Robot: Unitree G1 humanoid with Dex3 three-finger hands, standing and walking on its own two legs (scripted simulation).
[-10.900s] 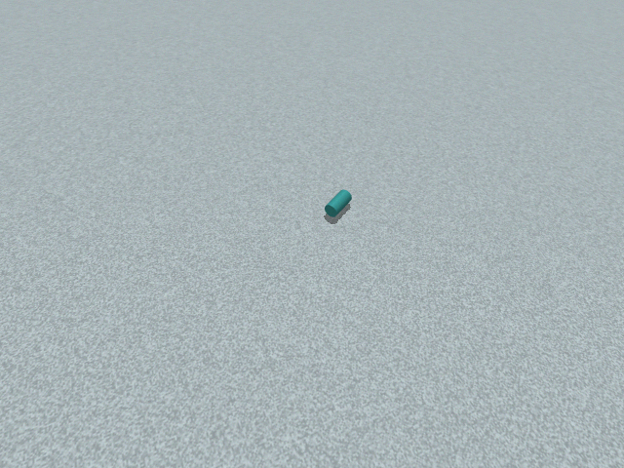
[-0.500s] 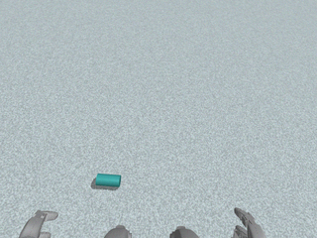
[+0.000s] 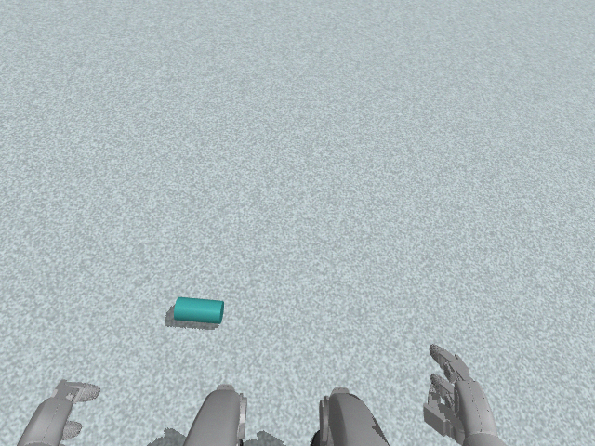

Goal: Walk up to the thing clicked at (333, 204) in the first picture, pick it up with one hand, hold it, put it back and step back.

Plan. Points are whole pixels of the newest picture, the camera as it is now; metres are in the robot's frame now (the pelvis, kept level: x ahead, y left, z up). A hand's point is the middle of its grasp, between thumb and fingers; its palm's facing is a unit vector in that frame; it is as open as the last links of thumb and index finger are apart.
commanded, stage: rise first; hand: left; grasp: from above
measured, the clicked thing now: (199, 310) +0.46 +0.24 -0.63
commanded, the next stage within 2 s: none
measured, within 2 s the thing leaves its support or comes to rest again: neither
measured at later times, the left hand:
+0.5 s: hand (125, 372) +0.25 +0.30 -0.32, palm faces -0.49 -0.44 -0.75, open 13.8 cm
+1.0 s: hand (144, 337) +0.33 +0.32 -0.43, palm faces -0.50 -0.12 -0.86, open 13.8 cm
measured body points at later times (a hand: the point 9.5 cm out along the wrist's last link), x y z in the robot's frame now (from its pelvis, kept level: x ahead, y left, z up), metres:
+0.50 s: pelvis -0.06 -0.01 -0.18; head +0.14 +0.01 +0.22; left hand +0.27 +0.32 -0.27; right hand +0.12 -0.28 -0.31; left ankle +0.00 +0.12 -0.63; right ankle +0.01 -0.13 -0.63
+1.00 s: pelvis -0.09 +0.00 -0.29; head +0.13 +0.05 +0.10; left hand +0.36 +0.32 -0.38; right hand -0.03 -0.28 -0.40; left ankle +0.00 +0.12 -0.63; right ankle +0.01 -0.13 -0.63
